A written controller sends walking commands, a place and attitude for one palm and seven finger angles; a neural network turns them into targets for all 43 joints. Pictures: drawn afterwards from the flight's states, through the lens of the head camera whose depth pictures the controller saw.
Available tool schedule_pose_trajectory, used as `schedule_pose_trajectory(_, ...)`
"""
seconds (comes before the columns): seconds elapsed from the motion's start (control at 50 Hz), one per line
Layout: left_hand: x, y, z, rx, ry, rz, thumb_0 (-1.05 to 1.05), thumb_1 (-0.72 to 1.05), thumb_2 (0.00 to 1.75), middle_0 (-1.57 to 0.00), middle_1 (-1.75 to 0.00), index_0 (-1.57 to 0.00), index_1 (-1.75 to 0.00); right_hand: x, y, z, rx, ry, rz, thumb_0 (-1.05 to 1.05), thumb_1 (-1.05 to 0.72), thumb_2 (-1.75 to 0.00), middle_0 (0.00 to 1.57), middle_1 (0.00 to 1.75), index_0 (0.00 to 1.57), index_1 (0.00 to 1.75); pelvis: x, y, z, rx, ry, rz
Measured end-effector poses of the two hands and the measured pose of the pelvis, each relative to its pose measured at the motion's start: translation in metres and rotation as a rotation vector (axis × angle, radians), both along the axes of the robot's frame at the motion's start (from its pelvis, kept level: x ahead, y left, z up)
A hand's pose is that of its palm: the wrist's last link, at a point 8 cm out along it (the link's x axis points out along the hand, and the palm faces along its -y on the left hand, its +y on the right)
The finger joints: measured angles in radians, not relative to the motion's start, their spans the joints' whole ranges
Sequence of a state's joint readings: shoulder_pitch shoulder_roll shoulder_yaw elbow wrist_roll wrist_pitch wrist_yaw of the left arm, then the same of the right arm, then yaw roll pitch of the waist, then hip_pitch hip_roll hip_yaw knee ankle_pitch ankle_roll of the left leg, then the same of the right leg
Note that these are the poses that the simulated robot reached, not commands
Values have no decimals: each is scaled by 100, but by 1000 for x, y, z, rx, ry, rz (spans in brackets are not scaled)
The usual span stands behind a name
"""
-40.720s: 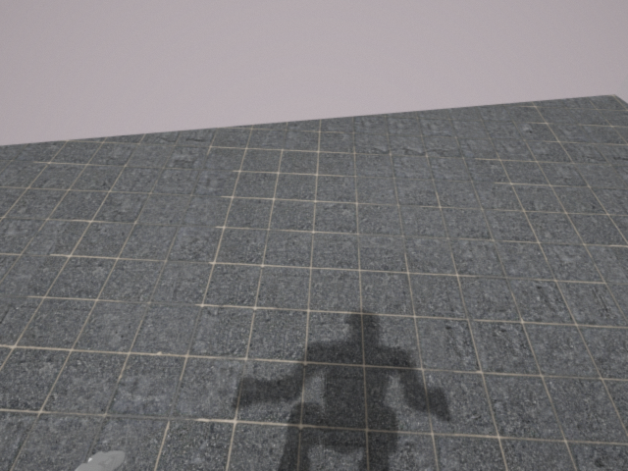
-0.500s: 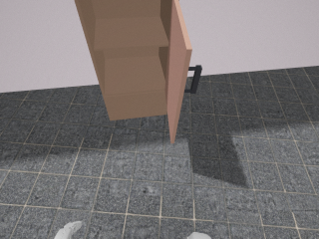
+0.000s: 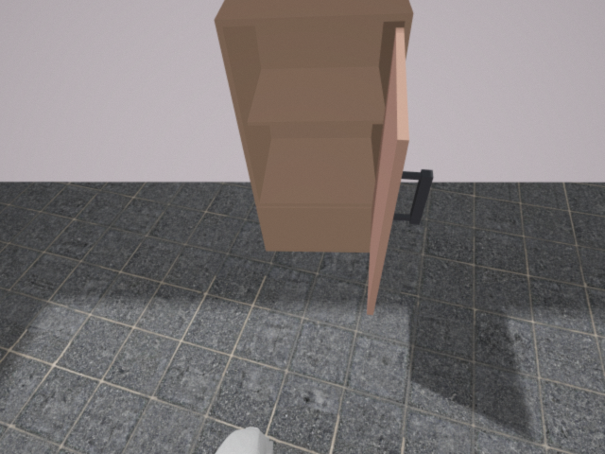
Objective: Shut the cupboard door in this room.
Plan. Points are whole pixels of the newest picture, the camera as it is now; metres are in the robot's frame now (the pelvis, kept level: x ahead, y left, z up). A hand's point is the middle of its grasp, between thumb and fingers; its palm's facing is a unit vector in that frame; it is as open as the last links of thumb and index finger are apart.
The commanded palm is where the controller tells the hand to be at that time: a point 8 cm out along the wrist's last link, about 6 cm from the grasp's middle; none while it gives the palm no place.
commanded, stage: turn or walk to find it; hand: left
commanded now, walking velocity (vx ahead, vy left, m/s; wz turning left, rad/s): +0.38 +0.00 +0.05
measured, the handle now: (409, 197) +0.59 -0.15 -0.05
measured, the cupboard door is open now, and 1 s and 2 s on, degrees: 84 84 82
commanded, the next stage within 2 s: stand and wait in 0.64 s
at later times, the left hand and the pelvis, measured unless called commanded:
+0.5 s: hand (189, 358) +0.29 +0.25 -0.17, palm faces +0.04 -0.98 -0.19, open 7.4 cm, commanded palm none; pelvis +0.20 +0.06 -0.01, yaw -2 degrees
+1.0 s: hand (237, 291) +0.43 +0.19 -0.18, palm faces +0.02 -0.98 -0.22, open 7.2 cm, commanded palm none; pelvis +0.40 +0.01 -0.01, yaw -2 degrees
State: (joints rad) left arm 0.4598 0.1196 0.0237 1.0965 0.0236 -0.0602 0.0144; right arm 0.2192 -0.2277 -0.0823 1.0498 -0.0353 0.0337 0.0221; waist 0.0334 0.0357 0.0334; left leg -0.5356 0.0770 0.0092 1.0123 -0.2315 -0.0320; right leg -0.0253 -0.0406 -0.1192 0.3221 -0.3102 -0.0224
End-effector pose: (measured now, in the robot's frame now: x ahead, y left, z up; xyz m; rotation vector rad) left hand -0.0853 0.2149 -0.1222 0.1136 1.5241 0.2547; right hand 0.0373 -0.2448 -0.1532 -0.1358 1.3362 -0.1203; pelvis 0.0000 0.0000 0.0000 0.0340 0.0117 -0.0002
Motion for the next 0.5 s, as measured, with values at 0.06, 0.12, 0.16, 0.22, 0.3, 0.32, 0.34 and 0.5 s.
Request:
schedule_pose_trajectory(0.06,-22,-6,1,-30,103,62,0,91,90,-20,-30,-20,-30,45,16,-1,7,-20,52,1,-91,-90,20,30,20,30,20,9,-3,-5,6,14)
schedule_pose_trajectory(0.12,-34,-10,1,-66,199,116,0,91,90,-20,-30,-20,-30,100,40,-2,17,-69,110,1,-91,-90,20,30,19,30,42,21,-8,-12,13,20)
schedule_pose_trajectory(0.16,-34,-8,-2,-93,254,142,0,91,90,-20,-30,-20,-30,139,59,-3,19,-123,141,1,-91,-90,20,30,20,30,60,31,-15,-15,15,23)
schedule_pose_trajectory(0.22,-16,3,-13,-130,303,143,0,91,90,-20,-30,-20,-30,186,82,-5,11,-230,144,1,-91,-90,20,30,20,30,85,48,-26,-23,2,12)
schedule_pose_trajectory(0.3,64,32,-25,-121,192,77,1,91,90,-20,-30,-20,-30,200,97,5,17,-255,83,0,-91,-89,20,30,20,30,116,59,-17,-29,-18,-15)
schedule_pose_trajectory(0.32,92,41,-28,-111,140,54,1,91,90,-20,-30,-20,-30,198,98,7,16,-245,61,0,-91,-89,20,30,20,30,124,60,-14,-29,-20,-16)
schedule_pose_trajectory(0.34,122,49,-30,-99,84,29,1,91,90,-20,-30,-20,-30,200,94,12,2,-263,10,-2,-93,-89,20,30,20,30,132,62,-12,-27,-19,-20)
schedule_pose_trajectory(0.5,364,80,-19,-22,-353,-134,0,91,90,-20,-30,-20,-29,189,59,15,-74,-114,-65,-4,-95,-89,20,30,20,30,203,56,-6,-7,-14,-33)
